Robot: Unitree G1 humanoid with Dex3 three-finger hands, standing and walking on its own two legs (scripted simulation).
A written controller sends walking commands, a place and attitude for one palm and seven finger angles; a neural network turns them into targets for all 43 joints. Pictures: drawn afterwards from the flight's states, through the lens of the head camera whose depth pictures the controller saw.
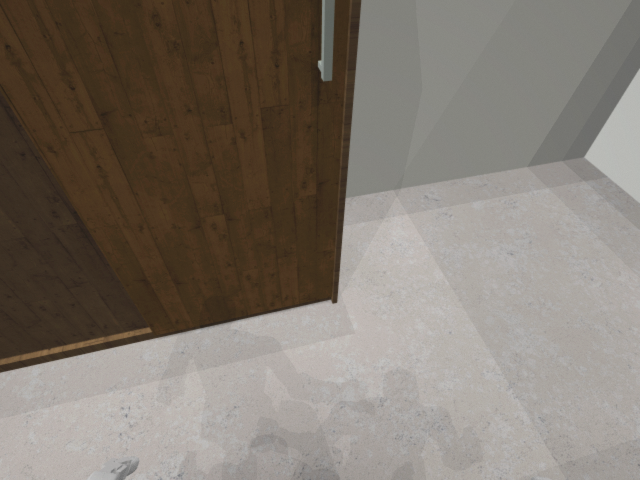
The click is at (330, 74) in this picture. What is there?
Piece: wardrobe's sliding door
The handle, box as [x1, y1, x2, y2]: [318, 0, 334, 80]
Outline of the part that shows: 322,0 322,47 321,60 318,61 318,67 321,71 322,79 331,80 334,0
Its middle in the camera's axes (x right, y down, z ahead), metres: +0.01 -0.41 +0.67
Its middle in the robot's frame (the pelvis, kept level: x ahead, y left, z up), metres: +0.81 +0.05 +0.26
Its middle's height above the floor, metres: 1.03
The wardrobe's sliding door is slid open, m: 0.00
